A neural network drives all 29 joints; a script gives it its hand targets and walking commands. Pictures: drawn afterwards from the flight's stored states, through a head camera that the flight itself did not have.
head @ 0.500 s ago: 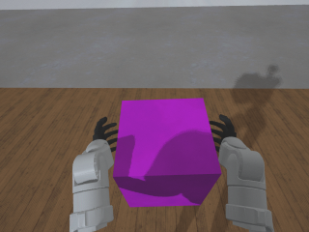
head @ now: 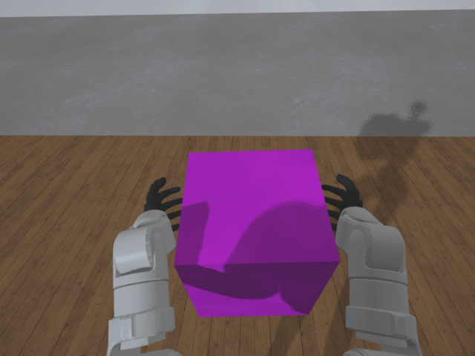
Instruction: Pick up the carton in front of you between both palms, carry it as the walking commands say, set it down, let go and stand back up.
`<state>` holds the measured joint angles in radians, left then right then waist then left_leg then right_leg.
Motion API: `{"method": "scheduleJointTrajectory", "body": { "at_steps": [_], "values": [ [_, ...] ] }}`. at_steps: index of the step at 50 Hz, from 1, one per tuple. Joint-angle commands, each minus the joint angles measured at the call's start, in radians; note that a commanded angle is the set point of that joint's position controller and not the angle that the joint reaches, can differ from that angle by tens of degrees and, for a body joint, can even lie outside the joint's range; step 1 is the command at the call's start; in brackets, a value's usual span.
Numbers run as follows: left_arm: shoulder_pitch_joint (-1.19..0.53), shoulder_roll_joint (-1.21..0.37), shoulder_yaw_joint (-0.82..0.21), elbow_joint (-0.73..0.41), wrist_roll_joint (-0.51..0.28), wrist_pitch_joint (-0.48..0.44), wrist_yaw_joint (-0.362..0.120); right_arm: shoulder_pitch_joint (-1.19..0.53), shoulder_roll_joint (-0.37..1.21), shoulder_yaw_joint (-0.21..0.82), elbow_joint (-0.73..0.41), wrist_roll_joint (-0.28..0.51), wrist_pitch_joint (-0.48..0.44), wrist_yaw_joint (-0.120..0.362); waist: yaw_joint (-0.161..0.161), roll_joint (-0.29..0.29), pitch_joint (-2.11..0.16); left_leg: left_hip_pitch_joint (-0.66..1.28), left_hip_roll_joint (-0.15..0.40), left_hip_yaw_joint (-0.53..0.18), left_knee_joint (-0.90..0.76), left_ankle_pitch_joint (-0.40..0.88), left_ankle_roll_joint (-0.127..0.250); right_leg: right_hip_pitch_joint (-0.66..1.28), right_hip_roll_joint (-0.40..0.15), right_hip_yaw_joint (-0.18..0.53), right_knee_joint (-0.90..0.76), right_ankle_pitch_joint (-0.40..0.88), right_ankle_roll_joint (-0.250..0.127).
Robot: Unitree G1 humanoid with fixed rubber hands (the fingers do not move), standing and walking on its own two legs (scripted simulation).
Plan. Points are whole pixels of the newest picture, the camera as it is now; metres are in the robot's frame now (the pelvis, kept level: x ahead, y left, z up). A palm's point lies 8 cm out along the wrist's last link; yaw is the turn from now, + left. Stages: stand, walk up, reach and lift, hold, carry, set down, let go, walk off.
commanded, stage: carry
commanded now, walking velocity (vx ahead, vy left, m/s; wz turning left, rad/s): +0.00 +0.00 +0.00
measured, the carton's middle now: (252, 238) +0.33 +0.00 +0.04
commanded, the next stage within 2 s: none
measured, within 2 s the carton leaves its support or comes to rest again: neither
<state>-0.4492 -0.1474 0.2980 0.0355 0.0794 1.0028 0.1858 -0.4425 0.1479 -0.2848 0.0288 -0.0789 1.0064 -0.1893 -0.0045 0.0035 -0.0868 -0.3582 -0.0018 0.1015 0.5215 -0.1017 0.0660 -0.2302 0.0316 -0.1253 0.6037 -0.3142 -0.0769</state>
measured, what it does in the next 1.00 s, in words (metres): steps on the spot: left foot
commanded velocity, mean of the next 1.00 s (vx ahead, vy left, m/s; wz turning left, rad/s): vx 0.20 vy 0.00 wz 0.00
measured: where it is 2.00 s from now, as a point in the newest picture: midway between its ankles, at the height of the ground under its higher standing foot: (236, 299)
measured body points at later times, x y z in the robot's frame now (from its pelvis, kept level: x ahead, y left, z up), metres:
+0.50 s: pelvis +0.00 +0.00 +0.00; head -0.02 +0.00 +0.45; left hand +0.33 +0.16 +0.10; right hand +0.33 -0.16 +0.10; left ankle +0.05 +0.09 -0.73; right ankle -0.05 -0.07 -0.72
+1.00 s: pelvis +0.08 +0.03 -0.01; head +0.07 +0.04 +0.44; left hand +0.40 +0.21 +0.09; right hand +0.42 -0.11 +0.09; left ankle +0.12 +0.12 -0.74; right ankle -0.05 -0.07 -0.72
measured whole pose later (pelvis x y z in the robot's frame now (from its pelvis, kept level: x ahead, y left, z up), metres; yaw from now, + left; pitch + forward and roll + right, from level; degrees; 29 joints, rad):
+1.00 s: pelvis +0.08 +0.03 -0.01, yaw +0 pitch +4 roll +1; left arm -0.45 -0.14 0.24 0.01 0.05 1.00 0.19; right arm -0.43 0.15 -0.32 0.01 -0.08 0.97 -0.20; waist 0.07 -0.05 -0.10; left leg -0.40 -0.02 0.10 0.55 -0.18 0.08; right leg -0.17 -0.03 -0.11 0.64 -0.43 -0.02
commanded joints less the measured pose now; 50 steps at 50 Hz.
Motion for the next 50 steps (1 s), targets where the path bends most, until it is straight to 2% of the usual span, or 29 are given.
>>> {"method": "scheduleJointTrajectory", "body": {
  "at_steps": [1,31,32,34,35,36,37,38,39,40,42,45,47,48,49,50],
  "values": [
    [-0.564,-0.75,-0.579,-0.048,-0.148,-0.009,-0.001,-0.577,0.751,0.582,-0.057,0.152,-0.014,0.001,0.001,0.001,-0.304,0.163,0.146,-0.148,-0.028,0.247,0.036,0.048,-0.171,0.153,-0.081,0.325,-0.003],
    [-0.565,-0.745,-0.577,-0.047,-0.146,-0.004,-0.002,-0.574,0.745,0.578,-0.053,0.145,-0.008,0.001,0.002,-0.001,-0.291,0.151,0.145,-0.146,-0.034,0.201,0.031,0.032,-0.178,0.153,-0.088,0.297,-0.005],
    [-0.566,-0.747,-0.577,-0.046,-0.146,-0.004,-0.002,-0.573,0.748,0.578,-0.053,0.145,-0.008,0.001,0.004,0.002,-0.3,0.156,0.137,-0.142,-0.046,0.14,0.034,0.032,-0.172,0.15,-0.101,0.226,-0.009],
    [-0.567,-0.748,-0.576,-0.043,-0.142,-0.003,-0.003,-0.59,0.754,0.579,-0.055,0.146,-0.008,0.002,0.017,-0.019,-0.275,0.108,0.105,-0.124,-0.034,-0.086,0.039,0.017,-0.176,0.179,-0.145,-0.01,-0.037],
    [-0.566,-0.746,-0.575,-0.038,-0.139,-0.003,-0.003,-0.597,0.754,0.578,-0.052,0.145,-0.007,0.002,0.027,-0.051,-0.237,0.045,0.077,-0.102,-0.003,-0.215,0.037,0.009,-0.203,0.232,-0.197,-0.138,-0.067],
    [-0.574,-0.744,-0.573,-0.035,-0.135,-0.003,-0.003,-0.603,0.752,0.575,-0.046,0.143,-0.006,0.003,0.036,-0.096,-0.182,-0.04,0.041,-0.062,0.063,-0.282,0.027,0.013,-0.246,0.314,-0.259,-0.217,-0.105],
    [-0.583,-0.741,-0.571,-0.034,-0.133,-0.004,-0.004,-0.608,0.749,0.571,-0.043,0.138,-0.007,0.003,0.046,-0.126,-0.125,-0.146,0.013,-0.02,0.133,-0.301,0.014,0.044,-0.297,0.39,-0.304,-0.22,-0.146],
    [-0.585,-0.737,-0.571,-0.03,-0.132,-0.006,-0.003,-0.611,0.743,0.562,-0.037,0.134,-0.008,0.003,0.063,-0.125,-0.095,-0.235,0.023,-0.027,0.189,-0.318,0.009,0.091,-0.341,0.44,-0.32,-0.145,-0.179],
    [-0.587,-0.736,-0.577,-0.034,-0.136,-0.01,-0.002,-0.605,0.739,0.555,-0.03,0.132,-0.009,0.001,0.075,-0.099,-0.093,-0.295,0.032,-0.045,0.222,-0.313,0.011,0.149,-0.358,0.457,-0.314,-0.038,-0.196],
    [-0.598,-0.741,-0.589,-0.043,-0.147,-0.014,-0.001,-0.594,0.737,0.547,-0.023,0.13,-0.012,-0.001,0.081,-0.08,-0.111,-0.332,0.037,-0.052,0.238,-0.283,0.015,0.211,-0.364,0.449,-0.291,0.098,-0.197],
    [-0.615,-0.758,-0.619,-0.064,-0.174,-0.022,0.001,-0.57,0.731,0.536,-0.019,0.127,-0.018,-0.005,0.09,-0.08,-0.162,-0.334,0.028,-0.042,0.231,-0.258,0.014,0.293,-0.343,0.391,-0.248,0.297,-0.173],
    [-0.611,-0.77,-0.65,-0.087,-0.199,-0.032,0.0,-0.546,0.723,0.523,-0.026,0.119,-0.027,-0.008,0.095,-0.097,-0.187,-0.254,0.001,-0.014,0.176,-0.229,0.006,0.288,-0.301,0.315,-0.21,0.384,-0.131],
    [-0.592,-0.771,-0.664,-0.09,-0.207,-0.034,0.0,-0.524,0.711,0.516,-0.031,0.115,-0.031,-0.009,0.086,-0.112,-0.197,-0.166,-0.025,0.011,0.085,-0.192,0.007,0.259,-0.271,0.253,-0.156,0.422,-0.101],
    [-0.582,-0.77,-0.669,-0.088,-0.21,-0.035,0.0,-0.505,0.706,0.514,-0.031,0.113,-0.032,-0.009,0.061,-0.107,-0.22,-0.041,-0.05,0.04,-0.011,-0.137,0.012,0.207,-0.237,0.181,-0.083,0.479,-0.069],
    [-0.564,-0.77,-0.672,-0.081,-0.21,-0.034,0.0,-0.484,0.7,0.511,-0.027,0.109,-0.033,-0.01,0.022,-0.091,-0.278,0.175,-0.055,0.049,-0.068,-0.066,0.028,0.101,-0.203,0.101,0.039,0.544,-0.031],
    [-0.551,-0.766,-0.672,-0.071,-0.208,-0.033,0.001,-0.449,0.686,0.504,-0.017,0.1,-0.034,-0.011,-0.023,-0.024,-0.358,0.398,0.04,-0.088,-0.084,-0.071,0.07,-0.054,-0.164,0.037,0.231,0.434,0.019]
  ]
}}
